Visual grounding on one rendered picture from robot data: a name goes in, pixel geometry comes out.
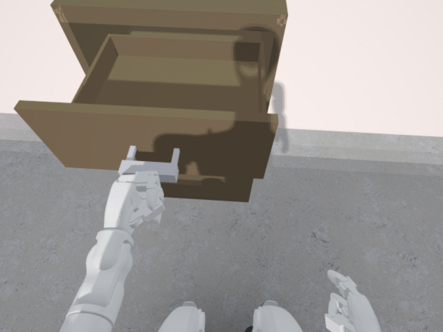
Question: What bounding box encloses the robot right hand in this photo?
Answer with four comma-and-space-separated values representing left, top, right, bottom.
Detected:
325, 270, 381, 332

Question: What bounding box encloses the cabinet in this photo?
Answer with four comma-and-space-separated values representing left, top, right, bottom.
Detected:
51, 0, 288, 203

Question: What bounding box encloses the robot left thigh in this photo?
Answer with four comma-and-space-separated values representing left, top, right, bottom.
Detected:
158, 306, 205, 332

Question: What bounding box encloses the robot right thigh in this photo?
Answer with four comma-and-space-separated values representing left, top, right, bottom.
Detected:
253, 305, 303, 332

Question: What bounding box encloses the handle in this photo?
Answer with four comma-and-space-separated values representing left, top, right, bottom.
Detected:
118, 146, 180, 183

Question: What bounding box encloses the drawer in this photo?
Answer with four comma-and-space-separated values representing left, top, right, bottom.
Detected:
14, 34, 278, 179

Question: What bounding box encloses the left robot forearm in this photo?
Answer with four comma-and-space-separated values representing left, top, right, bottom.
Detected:
60, 229, 134, 332

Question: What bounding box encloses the robot thigh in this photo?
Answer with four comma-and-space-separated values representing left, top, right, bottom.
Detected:
253, 305, 303, 332
158, 306, 205, 332

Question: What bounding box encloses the robot left hand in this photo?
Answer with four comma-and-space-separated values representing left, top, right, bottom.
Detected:
104, 171, 165, 236

